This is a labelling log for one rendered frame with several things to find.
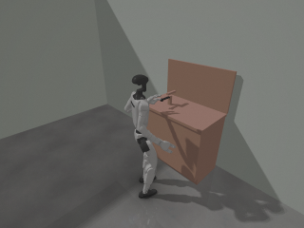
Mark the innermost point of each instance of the right robot hand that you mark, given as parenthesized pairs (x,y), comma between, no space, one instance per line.
(165,145)

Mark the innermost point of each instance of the right robot forearm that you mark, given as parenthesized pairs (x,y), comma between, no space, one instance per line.
(147,134)

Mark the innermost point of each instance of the tap lever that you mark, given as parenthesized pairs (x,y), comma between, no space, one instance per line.
(162,99)

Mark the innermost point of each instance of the robot right upper arm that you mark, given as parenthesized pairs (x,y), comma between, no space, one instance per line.
(143,109)

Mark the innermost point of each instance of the left robot shin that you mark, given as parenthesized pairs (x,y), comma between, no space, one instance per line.
(144,164)

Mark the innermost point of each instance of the robot right thigh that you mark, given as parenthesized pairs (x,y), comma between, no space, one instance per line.
(150,153)

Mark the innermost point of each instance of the left robot hand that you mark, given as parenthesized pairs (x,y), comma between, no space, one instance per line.
(153,99)

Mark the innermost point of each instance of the robot left upper arm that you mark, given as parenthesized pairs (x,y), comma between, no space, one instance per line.
(128,108)

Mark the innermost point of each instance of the counter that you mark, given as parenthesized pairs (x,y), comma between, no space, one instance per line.
(193,117)

